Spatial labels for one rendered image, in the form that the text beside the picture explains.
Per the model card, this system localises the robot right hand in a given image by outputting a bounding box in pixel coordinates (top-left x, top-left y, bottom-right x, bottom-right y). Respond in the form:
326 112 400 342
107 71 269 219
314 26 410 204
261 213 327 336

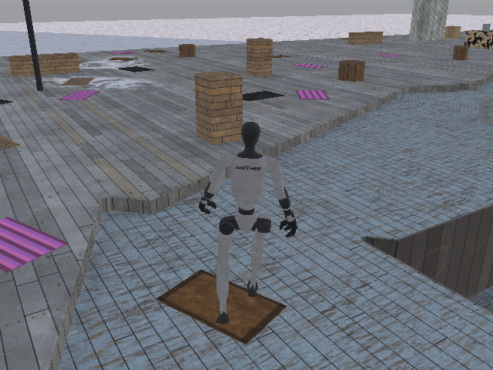
280 219 297 237

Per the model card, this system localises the left robot upper arm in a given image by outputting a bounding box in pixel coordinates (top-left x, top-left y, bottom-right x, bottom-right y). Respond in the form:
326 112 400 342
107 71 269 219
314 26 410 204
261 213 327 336
207 154 233 195

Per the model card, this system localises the right robot shin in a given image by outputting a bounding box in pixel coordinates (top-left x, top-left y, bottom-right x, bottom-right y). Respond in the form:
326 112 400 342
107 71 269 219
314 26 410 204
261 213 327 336
250 240 264 289

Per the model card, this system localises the robot right thigh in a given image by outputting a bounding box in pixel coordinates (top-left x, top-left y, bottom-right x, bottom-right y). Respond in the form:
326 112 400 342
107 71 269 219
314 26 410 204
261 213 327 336
251 214 271 253

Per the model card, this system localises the right robot forearm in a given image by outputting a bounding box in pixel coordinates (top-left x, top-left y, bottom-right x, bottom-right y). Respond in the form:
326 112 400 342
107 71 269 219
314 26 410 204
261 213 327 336
279 187 295 222

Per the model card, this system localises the robot left hand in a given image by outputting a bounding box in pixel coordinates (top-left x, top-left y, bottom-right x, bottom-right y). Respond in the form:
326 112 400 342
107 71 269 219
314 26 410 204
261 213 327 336
199 201 216 214

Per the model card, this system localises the left robot forearm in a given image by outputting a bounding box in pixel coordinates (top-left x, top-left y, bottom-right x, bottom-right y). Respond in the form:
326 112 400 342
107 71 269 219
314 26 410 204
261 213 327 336
200 182 214 204

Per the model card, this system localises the right robot upper arm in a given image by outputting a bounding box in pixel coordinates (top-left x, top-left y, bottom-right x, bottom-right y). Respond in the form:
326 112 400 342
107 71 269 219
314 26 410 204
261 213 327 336
265 156 287 200

